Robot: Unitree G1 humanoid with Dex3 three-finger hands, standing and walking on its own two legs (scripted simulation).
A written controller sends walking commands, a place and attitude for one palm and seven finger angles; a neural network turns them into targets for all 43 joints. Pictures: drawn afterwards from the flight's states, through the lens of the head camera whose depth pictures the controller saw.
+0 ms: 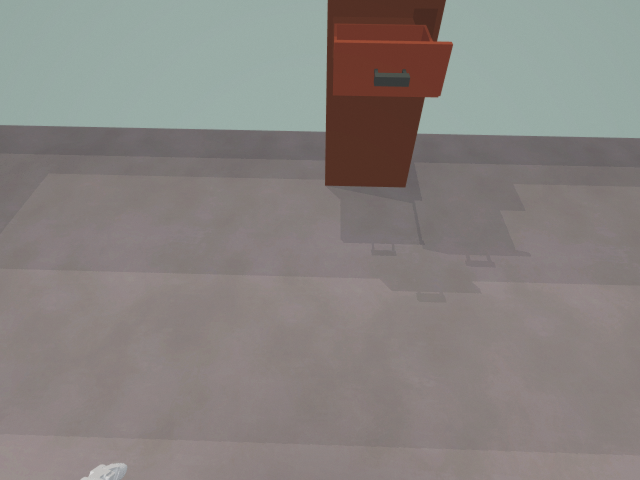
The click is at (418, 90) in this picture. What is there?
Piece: drawer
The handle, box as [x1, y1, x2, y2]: [374, 69, 409, 86]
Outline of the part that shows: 374,69 374,85 408,86 409,75 405,71 405,69 402,69 401,73 378,73 377,69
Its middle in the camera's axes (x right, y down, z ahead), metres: +0.21 -0.49 +1.16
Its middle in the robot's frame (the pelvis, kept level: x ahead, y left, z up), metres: +1.20 -0.15 -0.06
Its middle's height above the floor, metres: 0.71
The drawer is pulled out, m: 0.29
